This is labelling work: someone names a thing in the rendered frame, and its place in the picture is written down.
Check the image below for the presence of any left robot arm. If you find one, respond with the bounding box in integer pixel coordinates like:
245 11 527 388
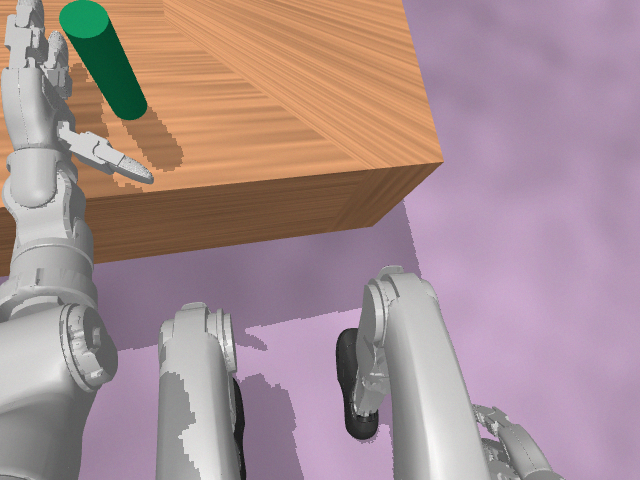
0 147 118 480

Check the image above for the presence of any can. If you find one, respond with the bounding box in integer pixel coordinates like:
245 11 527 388
59 0 147 120

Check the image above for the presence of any right robot foot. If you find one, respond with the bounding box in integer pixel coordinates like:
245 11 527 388
336 328 378 440

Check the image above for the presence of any right robot hand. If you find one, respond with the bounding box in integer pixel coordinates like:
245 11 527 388
472 404 553 480

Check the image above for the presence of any left robot hand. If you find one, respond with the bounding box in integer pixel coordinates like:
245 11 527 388
1 0 154 184

